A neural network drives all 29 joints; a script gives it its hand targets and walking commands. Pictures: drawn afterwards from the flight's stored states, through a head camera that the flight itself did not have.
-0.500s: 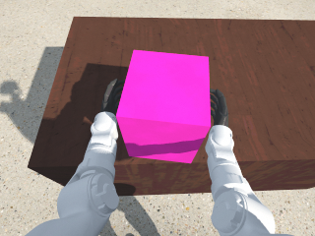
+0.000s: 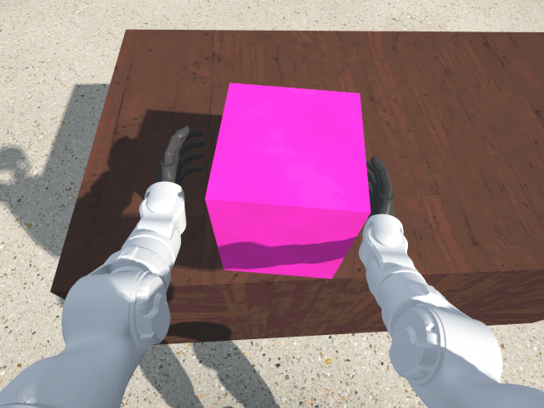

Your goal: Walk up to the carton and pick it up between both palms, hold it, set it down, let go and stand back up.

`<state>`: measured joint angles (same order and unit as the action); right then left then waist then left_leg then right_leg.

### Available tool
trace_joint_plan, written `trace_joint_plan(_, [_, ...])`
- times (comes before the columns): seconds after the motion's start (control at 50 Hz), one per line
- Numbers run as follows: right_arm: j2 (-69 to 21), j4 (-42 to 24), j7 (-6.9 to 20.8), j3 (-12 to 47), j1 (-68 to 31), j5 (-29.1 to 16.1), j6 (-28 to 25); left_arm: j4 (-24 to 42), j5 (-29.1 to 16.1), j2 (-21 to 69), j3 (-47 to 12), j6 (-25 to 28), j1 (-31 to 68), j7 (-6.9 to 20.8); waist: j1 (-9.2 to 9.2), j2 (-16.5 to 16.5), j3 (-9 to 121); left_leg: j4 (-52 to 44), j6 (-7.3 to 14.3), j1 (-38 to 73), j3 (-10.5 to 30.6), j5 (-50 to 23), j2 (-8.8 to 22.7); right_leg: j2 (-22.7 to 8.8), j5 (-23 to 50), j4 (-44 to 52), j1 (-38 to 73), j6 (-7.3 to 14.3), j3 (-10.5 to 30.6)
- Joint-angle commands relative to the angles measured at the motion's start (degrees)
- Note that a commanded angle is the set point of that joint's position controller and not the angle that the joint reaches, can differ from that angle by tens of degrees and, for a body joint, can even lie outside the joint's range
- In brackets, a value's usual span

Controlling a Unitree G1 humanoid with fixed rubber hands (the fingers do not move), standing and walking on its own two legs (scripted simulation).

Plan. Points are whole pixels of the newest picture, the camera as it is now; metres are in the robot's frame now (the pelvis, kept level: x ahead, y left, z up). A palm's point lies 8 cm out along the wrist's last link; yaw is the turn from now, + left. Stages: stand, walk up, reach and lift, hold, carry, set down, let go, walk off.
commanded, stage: set down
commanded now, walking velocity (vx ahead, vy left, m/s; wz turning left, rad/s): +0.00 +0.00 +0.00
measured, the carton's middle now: (285, 189) +0.45 -0.01 -0.01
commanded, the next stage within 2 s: none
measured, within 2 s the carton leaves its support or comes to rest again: neither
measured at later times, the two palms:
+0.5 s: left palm (156, 196) +0.41 +0.19 +0.03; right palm (381, 226) +0.37 -0.15 +0.01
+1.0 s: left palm (144, 248) +0.34 +0.21 -0.02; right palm (384, 245) +0.34 -0.15 +0.00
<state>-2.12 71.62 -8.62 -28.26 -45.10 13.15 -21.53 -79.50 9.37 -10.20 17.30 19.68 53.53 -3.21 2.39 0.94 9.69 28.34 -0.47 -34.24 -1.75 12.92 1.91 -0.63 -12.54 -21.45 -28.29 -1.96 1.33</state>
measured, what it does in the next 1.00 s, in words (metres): stands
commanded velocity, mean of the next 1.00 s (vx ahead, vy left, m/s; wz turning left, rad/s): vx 0.00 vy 0.00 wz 0.00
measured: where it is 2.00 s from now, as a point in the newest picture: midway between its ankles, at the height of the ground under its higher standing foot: outside the picture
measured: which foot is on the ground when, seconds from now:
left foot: down 0.00-1.00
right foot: down 0.00-1.00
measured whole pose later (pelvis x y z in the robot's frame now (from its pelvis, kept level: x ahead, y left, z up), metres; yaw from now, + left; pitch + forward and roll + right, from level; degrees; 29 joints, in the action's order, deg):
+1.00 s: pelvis -0.05 +0.01 -0.01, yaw +0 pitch +18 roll -2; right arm 3.4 77.7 -8.4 -3.6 -44.3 -7.3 -24.8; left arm -89.7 -6.2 -14.6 3.2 26.7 47.3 -0.7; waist 2.4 -0.2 11.0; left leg 36.1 0.3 -41.1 -1.7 13.3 2.0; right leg -0.6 -13.8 -31.8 -36.2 -2.6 1.3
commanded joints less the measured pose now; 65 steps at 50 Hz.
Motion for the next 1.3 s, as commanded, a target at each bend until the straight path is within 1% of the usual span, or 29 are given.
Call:
trace_joint_plan(0.0, [8.82,-1.52,1.63,8.57,-30.95,-7.67,-0.52,-5.85,-9.71,-8.15,-5.77,3.55,29.66,0.48,-0.05,-1.68,29.82,5.86,-2.66,14.94,-2.78,-28.01,-0.04,2.59,22.41,-5.62,0.14,-0.47,-3.6])
trace_joint_plan(0.06, [8.84,-2.94,1.95,12.71,-31.15,-10.71,-0.24,-9.22,-12.44,-8.33,-8.17,4.51,28.38,2.23,-0.3,0.5,30.66,6.56,-2.11,14.69,-2.74,-27.68,-0.39,2.41,23.08,-7.4,-0.27,-0.6,-3.89])
trace_joint_plan(0.08, [10.35,-2.55,1.4,12.8,-31.28,-11.06,-0.67,-9.83,-13.73,-9.04,-9.02,4.63,29.11,2.16,0.75,0.93,31.51,6.89,-2.24,14.43,-2.79,-28.17,-0.42,2.61,24.62,-8.02,0.25,-0.85,-4.35])
trace_joint_plan(0.14, [11.65,-1.8,1.13,15.43,-30.07,-13.59,-1.52,-10.6,-14.46,-11.56,-9.93,5.54,28.7,2.28,-0.26,-1.06,34.31,8.09,-2.63,14.39,-2.81,-30.83,-0.94,2.69,25.71,-8.4,-0.22,-0.91,-4.08])
trace_joint_plan(0.16, [12.54,-2.24,0.84,14.47,-30.84,-13.69,-1.56,-8.96,-15.05,-12.0,-11.19,5.64,30.39,2.05,0.57,-1.43,35.81,8.16,-2.74,13.68,-2.75,-29.8,-0.94,2.81,25.46,-8.87,-0.71,-0.86,-4.5])
trace_joint_plan(0.18, [13.69,0.54,0.95,13.47,-30.15,-13.81,-1.66,-8.98,-15.16,-11.99,-11.7,5.71,30.66,2.12,1.56,-3.93,33.5,8.39,-3.44,15.78,-2.22,-30.96,-0.68,2.94,21.06,-8.3,-4.15,-0.36,-5.09])
trace_joint_plan(0.2, [13.96,-0.71,0.96,14.16,-30.71,-14.38,-1.4,-7.53,-15.01,-12.92,-10.87,5.89,31.37,1.87,0.23,-3.62,34.52,8.65,-3.52,16.12,-2.26,-30.52,-0.64,3.22,19.2,-8.24,-4.8,-0.37,-5.31])
trace_joint_plan(0.22, [14.44,0.22,1.06,14.74,-28.86,-15.6,-1.66,-6.14,-15.75,-12.87,-11.77,6.08,30.77,1.79,0.22,-5.84,35.27,9.06,-3.95,17.96,-2.47,-32.09,-0.75,3.49,18.09,-8.21,-6.7,0.12,-5.5])
trace_joint_plan(0.24, [14.53,0.25,0.97,14.97,-29.35,-15.92,-2.26,-5.75,-15.83,-12.6,-11.62,6.56,30.43,1.39,-0.19,-5.51,36.32,9.86,-4.44,18.59,-2.38,-33.73,-0.57,3.62,18.4,-8.37,-7.65,0.34,-5.78])
trace_joint_plan(0.28, [14.45,-0.48,0.95,15.08,-29.31,-16.15,-3.06,-1.89,-16.3,-12.02,-13.22,7.57,31.02,0.85,0.55,-8.4,40.92,11.07,-5.3,22.65,-1.45,-36.72,-0.11,4.01,17.19,-8.42,-11.2,0.65,-6.56])
trace_joint_plan(0.3, [14.9,-2.71,0.94,15.55,-29.24,-16.1,-3.33,-2.66,-17.05,-13.32,-12.28,7.81,31.19,0.71,-0.71,-7.17,41.96,11.63,-5.03,21.28,-1.78,-36.41,-0.34,4.02,17.68,-8.53,-10.96,0.5,-6.15])
trace_joint_plan(0.34, [15.19,-1.8,0.9,15.67,-29.17,-16.55,-3.82,-1.88,-17.59,-12.35,-13.86,7.87,30.88,1.0,0.16,-8.14,42.82,11.98,-5.49,22.64,-1.15,-37.46,-0.25,4.11,17.33,-8.7,-11.83,0.66,-6.61])
trace_joint_plan(0.36, [15.23,-0.25,0.84,16.09,-28.77,-16.61,-3.31,-5.35,-17.89,-12.4,-13.67,7.62,29.66,1.01,-0.22,-6.86,40.33,12.01,-5.02,20.06,-1.13,-34.62,-0.42,3.96,16.05,-8.78,-11.59,0.95,-6.06])
trace_joint_plan(0.48, [14.41,-1.61,0.24,20.34,-23.27,-19.47,-3.51,-7.79,-19.0,-12.88,-13.77,7.34,22.34,2.92,-0.53,-2.5,36.18,10.64,-2.81,16.27,-1.32,-25.95,-1.23,3.26,16.38,-9.42,-8.09,-0.17,-5.68])
trace_joint_plan(0.5, [15.03,-1.04,0.09,19.92,-24.23,-19.47,-3.61,-7.6,-19.54,-12.65,-14.47,7.5,23.02,3.06,0.51,-2.59,36.13,10.83,-3.01,16.9,-1.04,-26.29,-1.33,3.66,16.18,-9.32,-8.19,0.0,-5.87])
trace_joint_plan(0.54, [15.88,0.86,0.2,20.12,-23.01,-20.01,-4.32,-6.87,-18.35,-12.24,-13.98,7.77,22.39,2.79,0.45,-4.59,34.19,10.77,-3.66,18.2,-0.41,-27.14,-1.07,3.69,15.81,-9.65,-9.56,0.26,-6.33])
trace_joint_plan(0.58, [15.61,0.87,0.12,21.49,-24.24,-20.83,-3.54,-8.58,-19.19,-12.3,-14.6,7.43,22.21,3.18,-0.09,-1.99,32.67,9.85,-2.65,14.79,-0.85,-21.53,-1.49,3.34,12.78,-8.98,-8.2,0.23,-5.96])
trace_joint_plan(0.6, [15.15,0.55,-0.02,21.49,-21.79,-20.45,-4.29,-6.3,-19.35,-11.81,-14.84,7.9,20.17,3.09,0.88,-3.02,33.63,9.74,-3.09,17.02,-0.35,-22.38,-1.25,3.6,13.48,-9.29,-8.06,0.27,-6.49])
trace_joint_plan(0.68, [15.96,0.83,0.52,22.29,-21.59,-22.86,-4.43,-3.93,-19.48,-11.94,-15.2,8.13,20.18,2.73,-0.54,-5.94,33.35,9.7,-3.97,19.05,-0.17,-22.87,-1.41,3.73,11.11,-9.17,-8.58,1.17,-6.53])
trace_joint_plan(0.7, [16.49,1.0,0.45,21.84,-22.2,-22.55,-4.71,-4.22,-19.8,-11.52,-15.57,8.17,21.02,2.49,0.15,-6.9,33.55,10.11,-4.37,19.71,0.45,-23.57,-1.18,3.86,10.43,-9.02,-10.7,1.49,-6.75])
trace_joint_plan(0.92, [13.88,-1.66,0.35,28.26,-12.39,-26.11,-7.47,4.88,-19.68,-11.05,-14.07,10.91,11.18,3.23,-1.64,-6.55,34.95,11.16,-4.64,23.39,1.29,-28.75,-1.44,3.93,13.6,-8.42,-6.6,1.13,-5.89])
trace_joint_plan(1.04, [15.18,-5.98,0.51,28.62,-7.79,-26.55,-10.54,14.2,-20.76,-10.46,-15.12,12.38,6.24,3.47,-0.46,-7.13,35.83,11.34,-4.92,24.49,2.12,-32.06,-1.49,4.55,18.46,-8.59,-4.46,1.03,-5.83])
trace_joint_plan(1.06, [14.52,-8.35,0.28,30.24,-2.18,-27.65,-11.51,16.77,-20.15,-10.74,-13.97,12.39,-0.12,3.94,-0.81,-6.61,37.17,11.46,-5.01,26.59,2.46,-34.31,-1.54,4.72,20.67,-8.23,-1.89,1.08,-5.83])
trace_joint_plan(1.1, [14.34,-8.91,0.62,30.62,-3.29,-27.16,-11.4,14.93,-21.16,-9.75,-14.89,12.15,0.02,4.37,-0.11,-5.1,33.27,10.59,-4.52,24.36,2.47,-29.88,-1.79,4.26,18.41,-7.75,-1.72,1.13,-5.36])
trace_joint_plan(1.12, [15.95,-9.23,0.96,29.71,-5.88,-27.54,-11.0,15.02,-21.88,-10.65,-16.06,11.93,3.2,4.57,0.44,-6.52,32.16,9.62,-4.92,23.87,2.95,-27.4,-1.31,4.26,14.61,-7.67,-2.88,1.41,-5.79])
trace_joint_plan(1.18, [14.71,-13.44,1.09,31.36,-2.31,-28.49,-11.58,18.05,-21.96,-11.71,-14.91,11.52,-2.48,4.85,-1.06,-5.89,30.33,9.85,-4.64,23.77,2.24,-26.78,-1.95,4.09,15.37,-7.6,-0.12,1.15,-5.23])
trace_joint_plan(1.2, [15.23,-17.31,1.28,31.7,1.68,-28.88,-12.38,22.38,-21.46,-10.8,-15.5,11.48,-6.88,5.04,-0.57,-5.55,32.6,9.71,-4.71,26.71,2.76,-29.15,-1.76,4.48,18.75,-7.29,2.13,1.22,-5.41])
trace_joint_plan(1.22, [14.21,-16.68,1.17,32.48,4.42,-29.05,-12.42,20.92,-21.21,-10.68,-15.43,11.06,-9.61,5.55,-0.45,-4.65,30.08,9.27,-4.53,26.6,2.96,-27.99,-1.76,4.19,18.48,-6.79,2.69,0.99,-5.11])
trace_joint_plan(1.28, [14.31,-19.72,1.64,31.91,3.23,-28.31,-11.29,23.21,-21.83,-11.45,-15.49,9.95,-8.17,5.86,-0.96,-4.55,26.91,7.19,-3.81,23.98,2.55,-21.64,-1.95,3.77,12.42,-5.88,3.06,1.14,-4.74])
